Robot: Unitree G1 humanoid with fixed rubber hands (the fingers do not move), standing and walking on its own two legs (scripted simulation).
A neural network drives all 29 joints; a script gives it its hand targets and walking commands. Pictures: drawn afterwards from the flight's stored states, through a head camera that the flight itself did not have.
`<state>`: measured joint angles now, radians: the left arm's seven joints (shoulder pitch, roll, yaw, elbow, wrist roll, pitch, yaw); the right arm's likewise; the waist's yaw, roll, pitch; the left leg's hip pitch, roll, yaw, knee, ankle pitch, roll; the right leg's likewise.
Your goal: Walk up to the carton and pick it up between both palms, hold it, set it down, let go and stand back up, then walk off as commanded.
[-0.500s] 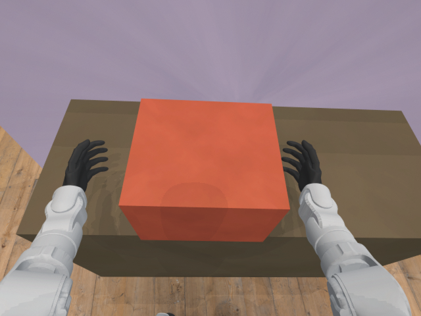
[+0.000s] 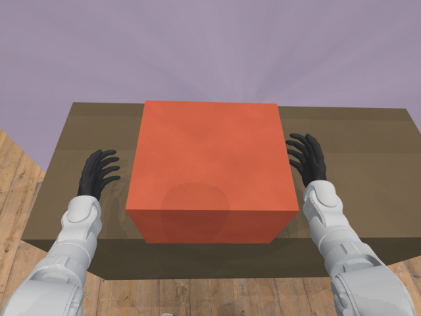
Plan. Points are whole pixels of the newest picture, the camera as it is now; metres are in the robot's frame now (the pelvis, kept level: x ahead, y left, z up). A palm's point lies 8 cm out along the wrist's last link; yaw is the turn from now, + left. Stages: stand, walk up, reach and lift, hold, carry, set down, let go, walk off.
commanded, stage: reach and lift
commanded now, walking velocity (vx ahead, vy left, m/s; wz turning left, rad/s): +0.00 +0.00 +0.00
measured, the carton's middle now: (210, 175) +0.41 +0.01 -0.03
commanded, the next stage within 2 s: none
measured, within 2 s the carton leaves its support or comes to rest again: leaves its support in 1.56 s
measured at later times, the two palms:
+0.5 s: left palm (111, 177) +0.38 +0.21 +0.01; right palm (302, 178) +0.39 -0.18 +0.01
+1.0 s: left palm (117, 182) +0.38 +0.19 +0.00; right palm (300, 178) +0.39 -0.18 +0.01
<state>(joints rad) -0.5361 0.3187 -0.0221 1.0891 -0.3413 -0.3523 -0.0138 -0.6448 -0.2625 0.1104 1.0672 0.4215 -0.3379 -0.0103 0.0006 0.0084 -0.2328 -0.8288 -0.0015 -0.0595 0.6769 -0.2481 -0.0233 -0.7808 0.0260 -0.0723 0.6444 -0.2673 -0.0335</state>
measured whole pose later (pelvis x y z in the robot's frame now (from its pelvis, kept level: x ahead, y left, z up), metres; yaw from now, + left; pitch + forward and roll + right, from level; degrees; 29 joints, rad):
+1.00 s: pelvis +0.00 +0.00 +0.00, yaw +0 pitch +23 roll -1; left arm -0.59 0.15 0.08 1.11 -0.23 -0.43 0.05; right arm -0.65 -0.18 0.08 1.09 0.23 -0.35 -0.11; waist 0.00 0.02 -0.24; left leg -0.83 0.00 -0.06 0.68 -0.25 -0.02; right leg -0.78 0.03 -0.07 0.64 -0.27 -0.03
